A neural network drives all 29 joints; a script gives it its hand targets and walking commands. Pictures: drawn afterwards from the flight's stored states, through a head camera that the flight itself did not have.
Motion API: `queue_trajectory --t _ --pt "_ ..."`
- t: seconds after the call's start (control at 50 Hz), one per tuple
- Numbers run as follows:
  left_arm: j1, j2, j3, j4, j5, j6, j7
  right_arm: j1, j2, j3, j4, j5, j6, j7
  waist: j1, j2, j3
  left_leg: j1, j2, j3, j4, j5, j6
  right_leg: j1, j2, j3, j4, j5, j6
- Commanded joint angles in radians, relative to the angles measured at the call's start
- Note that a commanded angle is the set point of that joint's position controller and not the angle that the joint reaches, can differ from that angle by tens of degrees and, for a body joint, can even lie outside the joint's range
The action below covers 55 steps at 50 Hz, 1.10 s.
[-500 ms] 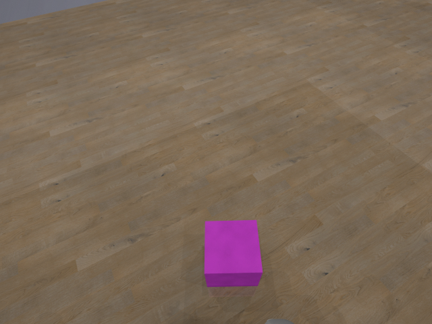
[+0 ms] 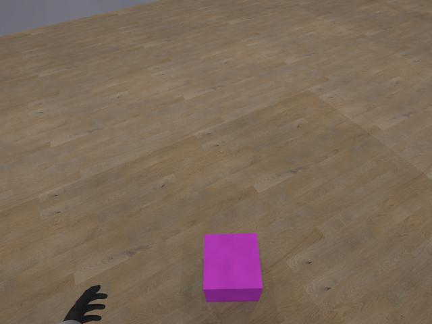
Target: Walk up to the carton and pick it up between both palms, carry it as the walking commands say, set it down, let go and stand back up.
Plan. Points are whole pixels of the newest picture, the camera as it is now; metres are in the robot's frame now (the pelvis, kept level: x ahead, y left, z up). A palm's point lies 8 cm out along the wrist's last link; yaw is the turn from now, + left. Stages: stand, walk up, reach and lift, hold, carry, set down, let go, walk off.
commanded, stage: walk up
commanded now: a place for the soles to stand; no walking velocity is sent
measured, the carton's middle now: (231, 268) +0.44 +0.00 -0.68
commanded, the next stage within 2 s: reach and lift in 1.64 s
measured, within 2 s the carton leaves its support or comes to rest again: neither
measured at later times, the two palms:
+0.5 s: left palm out of the picture +0.07 +0.30 -0.09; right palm out of the picture +0.09 -0.33 -0.12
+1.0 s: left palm out of the picture +0.09 +0.30 -0.10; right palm out of the picture +0.08 -0.34 -0.11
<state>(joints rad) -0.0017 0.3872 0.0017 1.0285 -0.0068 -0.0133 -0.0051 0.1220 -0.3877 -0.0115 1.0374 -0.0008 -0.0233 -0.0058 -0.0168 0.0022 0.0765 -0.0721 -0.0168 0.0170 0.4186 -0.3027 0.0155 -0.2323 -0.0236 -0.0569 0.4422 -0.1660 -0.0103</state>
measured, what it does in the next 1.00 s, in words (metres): stands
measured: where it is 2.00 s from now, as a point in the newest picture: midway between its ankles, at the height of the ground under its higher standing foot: outside the picture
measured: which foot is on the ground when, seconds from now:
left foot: down 0.00-1.00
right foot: down 0.00-1.00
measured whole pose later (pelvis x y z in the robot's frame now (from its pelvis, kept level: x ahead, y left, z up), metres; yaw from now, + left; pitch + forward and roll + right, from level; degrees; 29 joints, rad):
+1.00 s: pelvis +0.02 -0.02 +0.00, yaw +3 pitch -1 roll +0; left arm 0.11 0.39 0.05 1.04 0.01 -0.01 -0.02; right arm 0.20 -0.41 -0.02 1.07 -0.02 -0.04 -0.02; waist 0.00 0.02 0.03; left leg -0.08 0.01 -0.04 0.42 -0.32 -0.01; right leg -0.21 0.00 -0.11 0.43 -0.20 -0.04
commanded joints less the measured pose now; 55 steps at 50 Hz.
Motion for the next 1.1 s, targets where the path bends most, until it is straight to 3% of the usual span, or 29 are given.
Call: queue_trajectory --t 0.0,0.02,0.04,0.1,0.12,0.14,0.16,0.18,0.26,0.3,0.34,0.36,0.38,0.4,0.48,0.56,0.62,0.68,0.7,0.72,0.76,0.8,0.84,0.88,0.9,0.92,1.0,1.06,1.08 --pt "-0.004 0.169 0.03 0.002 -0.003 -0.013 0.007 -0.037 -0.183 -0.036 -0.035 0.008 -0.009 -0.005 0.029 0.051 -0.13 -0.053 0.152 -0.084 -0.109 0.319 0.017 0.159 -0.101 0.067 -0.054 0.202 -0.024" --pt "-0.027 0.178 0.038 -0.005 0.004 -0.016 0.009 -0.071 -0.161 -0.028 -0.037 0.008 -0.008 -0.002 0.027 0.007 -0.116 -0.068 0.146 -0.096 -0.105 0.285 0.024 0.16 -0.105 0.09 -0.068 0.21 -0.031" --pt "-0.051 0.182 0.033 -0.005 0.008 -0.009 0.009 -0.031 -0.184 -0.038 -0.02 0.001 -0.008 -0.003 0.0 0.035 -0.126 -0.077 0.144 -0.092 -0.131 0.251 0.012 0.181 -0.103 0.083 -0.048 0.182 -0.031" --pt "-0.054 0.186 0.039 0.0 0.004 -0.017 0.008 -0.058 -0.192 -0.038 -0.007 0.003 -0.003 -0.007 0.01 0.01 -0.08 -0.085 0.138 -0.096 -0.142 0.203 0.015 0.147 -0.118 0.095 -0.094 0.176 -0.029" --pt "-0.032 0.159 0.031 0.008 0.002 -0.018 0.005 -0.064 -0.187 -0.033 0.001 -0.006 -0.008 -0.008 0.015 0.061 -0.083 -0.096 0.145 -0.104 -0.16 0.171 0.013 0.146 -0.119 0.091 -0.102 0.125 -0.031" --pt "0.011 0.175 0.039 0.03 0.004 -0.018 0.006 -0.09 -0.188 -0.036 -0.004 0.0 -0.006 -0.002 0.039 0.045 -0.102 -0.072 0.137 -0.08 -0.157 0.124 0.016 0.156 -0.113 0.092 -0.119 0.093 -0.016" --pt "-0.021 0.203 0.049 0.024 0.024 -0.019 0.008 -0.054 -0.208 -0.04 0.012 -0.002 -0.004 -0.002 0.012 -0.03 -0.131 -0.069 0.14 -0.087 -0.149 0.172 0.016 0.206 -0.115 0.083 -0.102 0.157 -0.021" --pt "-0.017 0.19 0.05 0.029 0.013 -0.022 0.007 -0.052 -0.191 -0.039 0.007 -0.008 -0.003 0.001 0.017 0.037 -0.127 -0.072 0.14 -0.075 -0.154 0.199 0.018 0.186 -0.117 0.1 -0.087 0.173 -0.02" --pt "-0.013 0.178 0.04 0.036 0.011 -0.023 0.012 -0.065 -0.188 -0.047 0.032 -0.001 0.008 -0.009 0.007 -0.064 -0.085 -0.042 0.134 -0.085 -0.13 0.221 0.016 0.135 -0.133 0.108 -0.13 0.218 -0.025" --pt "-0.005 0.185 0.049 0.025 0.01 -0.023 0.012 -0.041 -0.198 -0.04 0.029 -0.008 0.006 -0.002 0.003 0.037 -0.141 -0.039 0.138 -0.083 -0.126 0.211 0.015 0.173 -0.129 0.104 -0.113 0.193 -0.037" --pt "0.023 0.201 0.065 0.046 0.011 -0.028 0.01 -0.068 -0.163 -0.041 0.025 -0.008 0.01 -0.002 0.022 0.025 -0.111 -0.066 0.119 -0.072 -0.132 0.126 0.015 0.163 -0.151 0.148 -0.159 0.116 -0.027" --pt "0.016 0.202 0.059 0.023 0.018 -0.03 0.012 -0.05 -0.183 -0.042 0.019 -0.005 0.012 0.0 0.008 -0.071 -0.125 -0.067 0.126 -0.089 -0.124 0.129 0.009 0.192 -0.152 0.138 -0.147 0.143 -0.032" --pt "-0.001 0.183 0.061 0.034 0.017 -0.028 0.01 -0.042 -0.204 -0.044 0.04 -0.003 0.011 -0.002 0.01 -0.02 -0.093 -0.097 0.115 -0.08 -0.148 0.11 0.006 0.164 -0.155 0.142 -0.164 0.121 -0.029" --pt "0.028 0.203 0.054 0.026 0.017 -0.024 0.009 -0.067 -0.189 -0.041 0.023 0.005 0.011 0.0 0.015 -0.078 -0.114 -0.054 0.13 -0.105 -0.158 0.108 0.014 0.154 -0.147 0.14 -0.158 0.09 -0.021" --pt "0.034 0.181 0.057 0.047 0.011 -0.022 0.007 -0.045 -0.188 -0.036 0.046 -0.006 0.004 -0.003 0.028 0.018 -0.115 -0.059 0.143 -0.096 -0.157 0.162 0.009 0.165 -0.137 0.137 -0.164 0.107 -0.018" --pt "0.022 0.191 0.067 0.034 0.016 -0.02 0.005 -0.048 -0.166 -0.038 0.04 -0.008 0.002 -0.003 0.022 0.01 -0.081 -0.098 0.125 -0.098 -0.182 0.1 0.016 0.16 -0.125 0.129 -0.144 0.024 -0.019" --pt "0.025 0.18 0.056 0.025 0.008 -0.017 0.005 -0.048 -0.181 -0.025 0.036 -0.005 -0.001 -0.003 0.032 -0.032 -0.084 -0.085 0.147 -0.102 -0.164 0.161 0.009 0.167 -0.127 0.116 -0.149 0.141 -0.011" --pt "0.027 0.178 0.062 0.039 0.014 -0.014 0.009 -0.032 -0.177 -0.031 0.05 -0.013 0.006 -0.005 0.032 0.013 -0.046 -0.124 0.121 -0.093 -0.164 0.119 0.013 0.147 -0.126 0.119 -0.171 -0.022 -0.019" --pt "0.006 0.203 0.067 0.025 0.021 -0.02 0.009 -0.013 -0.184 -0.037 0.055 -0.01 0.005 -0.007 0.018 -0.033 -0.105 -0.111 0.129 -0.099 -0.148 0.153 0.021 0.184 -0.133 0.124 -0.152 0.026 -0.017" --pt "0.014 0.17 0.059 0.022 0.013 -0.018 0.007 0.002 -0.171 -0.034 0.045 -0.008 0.002 -0.008 0.022 0.003 -0.104 -0.095 0.126 -0.093 -0.143 0.163 0.016 0.162 -0.135 0.127 -0.14 0.043 -0.02" --pt "0.04 0.21 0.082 0.011 0.032 -0.01 -0.006 -0.002 -0.204 -0.037 0.02 -0.012 -0.014 -0.009 0.032 -0.06 -0.098 -0.116 0.115 -0.095 -0.127 0.009 0.023 0.152 -0.105 0.117 -0.156 -0.164 -0.035" --pt "0.032 0.189 0.089 -0.017 0.031 -0.005 -0.011 0.031 -0.197 -0.033 0.023 -0.018 -0.022 -0.011 0.026 -0.043 -0.039 -0.18 0.128 -0.139 -0.172 -0.042 0.033 0.116 -0.107 0.119 -0.137 -0.202 -0.041" --pt "0.06 0.193 0.091 -0.009 0.033 -0.003 -0.007 0.021 -0.206 -0.044 0.012 -0.032 -0.024 -0.013 0.038 0.089 -0.069 -0.192 0.144 -0.133 -0.152 0.013 0.043 0.161 -0.097 0.124 -0.118 -0.15 -0.05" --pt "0.055 0.197 0.091 -0.023 0.027 -0.006 -0.008 0.032 -0.185 -0.034 0.004 -0.021 -0.032 -0.021 0.044 -0.045 -0.041 -0.237 0.137 -0.132 -0.111 0.133 0.04 0.208 -0.118 0.133 -0.089 -0.04 -0.06" --pt "0.063 0.198 0.089 -0.034 0.021 -0.004 -0.009 0.02 -0.186 -0.03 -0.011 -0.025 -0.034 -0.021 0.04 -0.037 -0.013 -0.224 0.126 -0.106 -0.086 0.187 0.028 0.181 -0.122 0.119 -0.078 0.051 -0.059" --pt "0.063 0.201 0.084 -0.047 0.021 -0.008 -0.009 0.029 -0.209 -0.038 -0.024 -0.025 -0.041 -0.018 0.024 0.048 -0.064 -0.187 0.125 -0.106 -0.086 0.191 0.024 0.181 -0.127 0.109 -0.066 0.083 -0.073" --pt "0.082 0.198 0.091 -0.047 0.013 -0.002 -0.005 0.077 -0.213 -0.039 -0.032 -0.012 -0.027 -0.02 0.027 -0.05 -0.127 -0.139 0.124 -0.104 -0.046 0.292 0.023 0.239 -0.119 0.094 -0.042 0.219 -0.075" --pt "0.051 0.188 0.088 -0.063 0.024 0.001 -0.009 0.103 -0.217 -0.049 -0.048 -0.016 -0.022 -0.024 0.004 0.018 -0.137 -0.14 0.118 -0.105 -0.027 0.231 0.033 0.214 -0.13 0.097 -0.045 0.117 -0.073" --pt "0.059 0.189 0.085 -0.058 0.024 0.003 -0.011 0.085 -0.203 -0.047 -0.056 -0.016 -0.023 -0.023 0.016 -0.031 -0.089 -0.135 0.119 -0.125 -0.042 0.23 0.029 0.168 -0.111 0.065 -0.027 0.097 -0.064"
